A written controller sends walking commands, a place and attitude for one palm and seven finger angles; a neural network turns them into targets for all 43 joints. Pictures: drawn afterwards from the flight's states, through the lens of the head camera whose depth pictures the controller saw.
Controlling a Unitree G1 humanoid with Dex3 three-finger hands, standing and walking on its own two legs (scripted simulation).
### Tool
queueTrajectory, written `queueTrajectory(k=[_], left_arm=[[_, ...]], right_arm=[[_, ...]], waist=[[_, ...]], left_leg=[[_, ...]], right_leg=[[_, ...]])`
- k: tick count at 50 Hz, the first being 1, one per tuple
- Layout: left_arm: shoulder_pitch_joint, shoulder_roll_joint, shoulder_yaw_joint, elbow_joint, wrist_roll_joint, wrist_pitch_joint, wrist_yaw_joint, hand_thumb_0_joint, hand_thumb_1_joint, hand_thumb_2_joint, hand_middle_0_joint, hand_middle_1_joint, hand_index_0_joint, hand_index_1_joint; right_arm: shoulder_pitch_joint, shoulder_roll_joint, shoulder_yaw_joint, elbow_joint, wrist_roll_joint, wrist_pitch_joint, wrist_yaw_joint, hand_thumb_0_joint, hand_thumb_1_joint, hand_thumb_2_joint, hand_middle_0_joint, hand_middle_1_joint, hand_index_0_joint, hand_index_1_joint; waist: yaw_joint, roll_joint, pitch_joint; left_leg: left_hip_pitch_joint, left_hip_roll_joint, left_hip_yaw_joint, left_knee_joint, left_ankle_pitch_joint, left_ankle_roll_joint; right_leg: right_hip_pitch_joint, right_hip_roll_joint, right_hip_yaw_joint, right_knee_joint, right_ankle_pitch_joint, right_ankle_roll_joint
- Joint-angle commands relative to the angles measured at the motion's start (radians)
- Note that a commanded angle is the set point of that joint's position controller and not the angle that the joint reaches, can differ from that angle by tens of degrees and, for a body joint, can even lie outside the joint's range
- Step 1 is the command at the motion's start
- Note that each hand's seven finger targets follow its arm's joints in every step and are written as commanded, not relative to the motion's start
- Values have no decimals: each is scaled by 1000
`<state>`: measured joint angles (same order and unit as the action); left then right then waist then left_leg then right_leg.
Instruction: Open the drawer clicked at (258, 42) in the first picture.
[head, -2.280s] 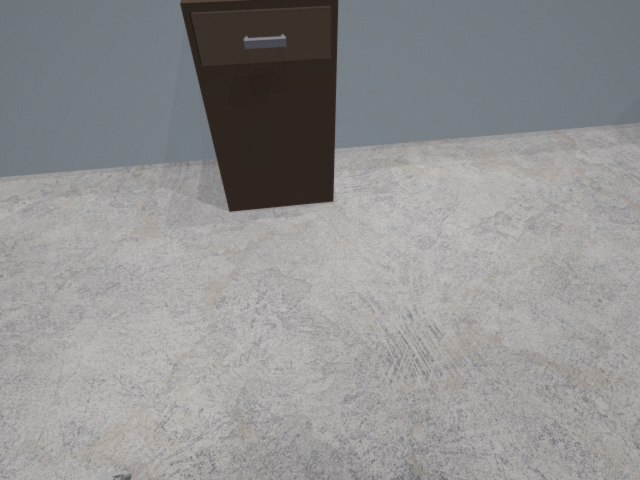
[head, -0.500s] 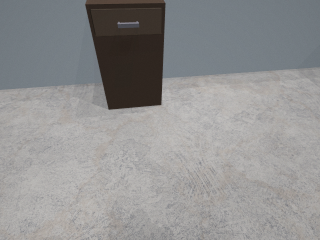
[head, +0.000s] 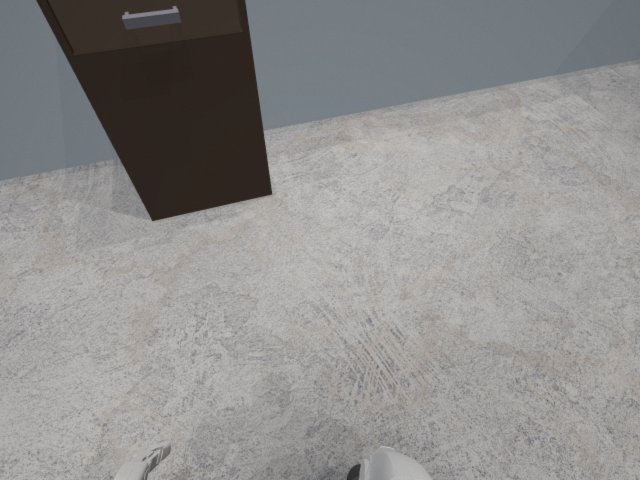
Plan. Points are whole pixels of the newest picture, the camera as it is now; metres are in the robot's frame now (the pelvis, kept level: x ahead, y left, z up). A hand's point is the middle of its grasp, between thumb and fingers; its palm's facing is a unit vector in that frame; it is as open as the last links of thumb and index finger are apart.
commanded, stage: walk to a spot facing it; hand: left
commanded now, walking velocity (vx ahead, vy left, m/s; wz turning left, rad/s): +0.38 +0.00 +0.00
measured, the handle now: (151, 15) +1.15 +0.49 +0.04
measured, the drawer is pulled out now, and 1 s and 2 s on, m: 0.00 0.00 0.00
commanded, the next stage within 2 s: turn to face it in 0.76 s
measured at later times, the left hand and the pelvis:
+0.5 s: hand out of the picture +0.11 +0.18 -0.16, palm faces +0.15 -0.98 -0.12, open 7.4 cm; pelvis +0.21 +0.03 +0.02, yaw +2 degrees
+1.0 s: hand (252, 239) +0.55 +0.16 -0.14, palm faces -0.11 -0.97 -0.24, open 7.4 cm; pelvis +0.41 -0.01 +0.01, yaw -5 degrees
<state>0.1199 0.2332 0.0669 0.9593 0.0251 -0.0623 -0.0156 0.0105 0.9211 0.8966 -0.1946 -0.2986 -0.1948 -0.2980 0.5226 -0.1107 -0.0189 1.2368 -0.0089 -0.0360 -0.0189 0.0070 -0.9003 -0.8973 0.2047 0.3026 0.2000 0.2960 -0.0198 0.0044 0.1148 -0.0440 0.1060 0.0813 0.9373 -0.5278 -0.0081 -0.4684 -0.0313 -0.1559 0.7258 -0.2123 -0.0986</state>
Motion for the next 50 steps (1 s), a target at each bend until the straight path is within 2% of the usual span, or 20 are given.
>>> queueTrajectory(k=[1, 3, 6, 14, 19, 21, 22, 23, 24, 25, 28, 32, 41, 44, 45, 46, 47, 48, 49, 50], left_arm=[[213, 139, 25, 38, -11, 18, 28, 0, 900, 900, -200, -300, -200, -300], [136, 80, 2, 24, -1, 6, 33, 0, 900, 900, -200, -300, -200, -300], [148, 66, -2, 45, 3, -4, 31, 0, 900, 900, -200, -300, -200, -300], [283, 57, -7, 97, -1, -24, 24, 0, 900, 900, -200, -300, -200, -300], [342, 64, -5, 122, 2, -18, 26, 0, 900, 900, -200, -300, -200, -300], [337, 64, -3, 133, 0, -15, 27, 0, 900, 900, -200, -300, -200, -300], [324, 54, -4, 132, -4, -14, 27, 0, 900, 900, -200, -300, -200, -300], [330, 22, -8, 120, -10, -16, 22, 0, 900, 900, -200, -300, -200, -300], [328, -22, -17, 88, -17, -21, 10, 0, 900, 900, -200, -300, -200, -300], [263, 14, -12, 69, -4, -19, 17, 0, 900, 900, -200, -300, -200, -300], [195, -21, -4, 77, 4, -2, 1, 0, 900, 900, -200, -300, -200, -300], [256, -71, -1, 96, 10, 40, -3, 0, 900, 900, -200, -300, -200, -300], [12, -46, 0, 7, 3, 53, -13, 0, 900, 900, -200, -300, -200, -300], [44, -34, 0, 8, 4, 43, -8, 0, 900, 900, -200, -300, -200, -300], [136, -16, 1, 38, 5, 34, -3, 0, 900, 900, -200, -300, -200, -300], [254, 22, 9, 77, 9, 20, 5, 0, 900, 900, -200, -300, -200, -300], [366, 121, 32, 111, 13, 4, 18, 0, 900, 900, -200, -300, -200, -300], [418, 201, 39, 118, -4, 1, 20, 0, 900, 900, -200, -300, -200, -300], [365, 200, 36, 102, -12, 1, 25, 0, 900, 900, -200, -300, -200, -300], [264, 175, 26, 70, -12, 8, 30, 0, 900, 900, -200, -300, -200, -300]], right_arm=[[-153, -108, -38, -169, -8, -27, 9, 0, -900, -900, 200, 300, 200, 300], [-83, -77, -33, -144, -23, 1, 14, 0, -900, -900, 200, 300, 200, 300], [-43, -64, -36, -143, -22, 20, 20, 0, -900, -900, 200, 300, 200, 300], [-333, -83, -41, -269, -16, 3, 47, 0, -900, -900, 200, 300, 200, 300], [-425, -87, -37, -306, -13, -11, 52, 0, -900, -900, 200, 300, 200, 300], [-363, -101, -41, -287, -14, -19, 45, 0, -900, -900, 200, 300, 200, 300], [-252, -121, -46, -249, -19, -28, 36, 0, -900, -900, 200, 300, 200, 300], [-91, -201, -63, -205, -27, -38, 23, 0, -900, -900, 200, 300, 200, 300], [39, -311, -88, -176, -29, -37, 13, 0, -900, -900, 200, 300, 200, 300], [34, -297, -83, -160, -17, -28, 6, 0, -900, -900, 200, 300, 200, 300], [-132, -167, -49, -197, -14, -44, -2, 0, -900, -900, 200, 300, 200, 300], [-159, -122, -44, -195, -11, -64, -8, 0, -900, -900, 200, 300, 200, 300], [-72, -162, -49, -144, -18, -46, -5, 0, -900, -900, 200, 300, 200, 300], [-74, -172, -46, -133, -20, -35, -10, 0, -900, -900, 200, 300, 200, 300], [-87, -178, -44, -128, -17, -31, -10, 0, -900, -900, 200, 300, 200, 300], [-89, -171, -40, -126, -8, -31, -5, 0, -900, -900, 200, 300, 200, 300], [-50, -122, -33, -130, 3, -32, 3, 0, -900, -900, 200, 300, 200, 300], [3, -78, -28, -146, 12, -24, -4, 0, -900, -900, 200, 300, 200, 300], [-25, -94, -32, -147, 16, -12, -10, 0, -900, -900, 200, 300, 200, 300], [-60, -86, -37, -157, 12, 1, -9, 0, -900, -900, 200, 300, 200, 300]], waist=[[81, -66, -38], [7, -38, -53], [-31, -80, -70], [41, -56, 10], [62, -65, 20], [24, -45, -9], [-28, -8, -61], [-89, 124, -172], [-110, 321, -249], [-114, 220, -231], [-33, 64, -40], [31, 69, -41], [-14, 116, 45], [14, 108, 23], [58, 92, -33], [114, 35, -106], [148, -140, -236], [113, -262, -341], [115, -188, -369], [88, -190, -280]], left_leg=[[-559, 47, -95, 494, 138, 50], [-464, 69, -81, 386, 199, 28], [-436, 71, -46, 242, 249, 4], [-542, 59, -9, -119, 349, -11], [-456, 14, 36, -263, 288, 19], [-316, -18, 70, -353, 276, 31], [-132, -39, 79, -432, 303, 44], [135, 88, -99, -509, 291, 99], [317, 351, -455, -612, 356, 213], [257, 383, -494, -671, 265, 236], [-21, 291, -294, -735, 283, 175], [-101, 212, -49, -756, 474, 150], [-13, 217, 106, -717, 648, 125], [-9, 218, 118, -592, 825, 112], [-19, 197, 121, -479, 901, 97], [-101, 150, 128, -315, 853, 66], [-283, 56, 156, -43, 513, 25], [-398, -60, 74, 246, -79, 2], [-391, -35, -47, 336, -89, 10], [-424, -11, -72, 391, -37, 5]], right_leg=[[243, -386, 627, -542, -478, -133], [104, -306, 416, -541, -322, -84], [76, -243, 272, -560, -201, -60], [262, -243, 228, -591, -86, -77], [350, -256, 214, -525, 71, -68], [344, -235, 171, -419, 187, -47], [289, -188, 114, -261, 290, -22], [141, -110, 48, 10, 247, 30], [-115, 18, -15, 340, -264, 79], [-181, 1, 94, 491, -353, 65], [-212, -103, 151, 543, -131, 79], [-152, -115, 134, 438, -20, 108], [-109, -78, 39, 3, 59, 92], [36, -31, 14, -83, 25, 62], [169, -4, -4, -132, 55, 56], [367, -10, 5, -202, 152, 57], [607, -220, 208, -207, 380, 13], [685, -449, 454, -280, 696, -91], [597, -460, 431, -339, 652, -117], [469, -451, 411, -387, 479, -99]])
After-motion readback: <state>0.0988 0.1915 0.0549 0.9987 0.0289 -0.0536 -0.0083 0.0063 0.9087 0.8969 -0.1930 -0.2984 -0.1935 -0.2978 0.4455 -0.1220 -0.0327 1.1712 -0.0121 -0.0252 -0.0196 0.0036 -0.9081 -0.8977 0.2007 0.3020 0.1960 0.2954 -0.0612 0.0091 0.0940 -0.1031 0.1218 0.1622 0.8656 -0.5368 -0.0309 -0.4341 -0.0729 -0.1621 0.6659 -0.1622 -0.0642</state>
